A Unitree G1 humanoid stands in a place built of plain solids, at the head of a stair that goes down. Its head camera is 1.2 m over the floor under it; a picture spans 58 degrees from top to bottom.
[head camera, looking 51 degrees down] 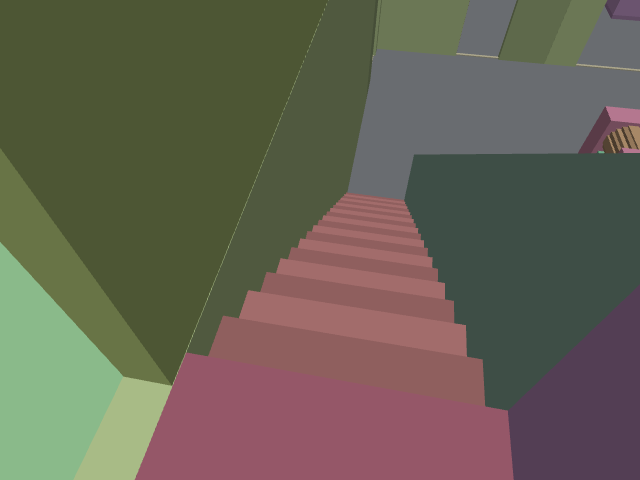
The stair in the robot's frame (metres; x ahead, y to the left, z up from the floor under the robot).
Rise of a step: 0.19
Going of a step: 0.23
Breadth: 0.92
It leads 10 degrees to the right of straight ahead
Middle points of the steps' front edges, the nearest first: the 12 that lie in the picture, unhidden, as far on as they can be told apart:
0.46 -0.06 0.00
0.69 -0.10 -0.19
0.92 -0.14 -0.39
1.15 -0.18 -0.58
1.38 -0.23 -0.77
1.61 -0.27 -0.96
1.84 -0.31 -1.16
2.07 -0.36 -1.35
2.30 -0.40 -1.54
2.53 -0.44 -1.74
2.76 -0.48 -1.93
2.99 -0.53 -2.12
